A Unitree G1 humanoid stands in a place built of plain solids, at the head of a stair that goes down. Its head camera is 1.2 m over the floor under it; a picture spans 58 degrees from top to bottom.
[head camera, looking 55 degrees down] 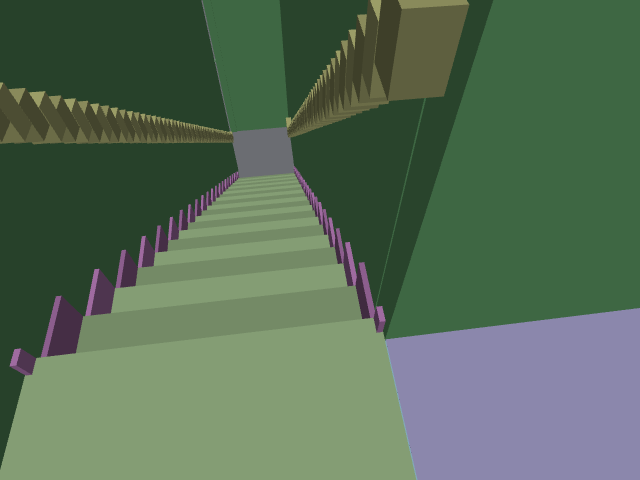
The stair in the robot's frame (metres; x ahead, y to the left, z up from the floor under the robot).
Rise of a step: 0.20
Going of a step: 0.23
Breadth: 1.02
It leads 7 degrees to the left of straight ahead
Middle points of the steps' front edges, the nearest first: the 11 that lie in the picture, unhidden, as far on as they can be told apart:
0.49 0.32 0.00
0.72 0.35 -0.20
0.94 0.38 -0.41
1.17 0.41 -0.61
1.39 0.44 -0.81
1.62 0.47 -1.02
1.84 0.50 -1.22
2.06 0.52 -1.43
2.29 0.55 -1.63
2.51 0.58 -1.83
2.74 0.61 -2.04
